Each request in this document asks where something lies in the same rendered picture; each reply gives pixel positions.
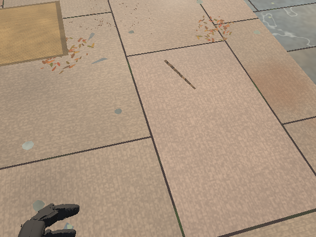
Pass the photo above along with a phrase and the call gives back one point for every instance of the left robot hand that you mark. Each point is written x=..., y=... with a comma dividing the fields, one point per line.
x=35, y=227

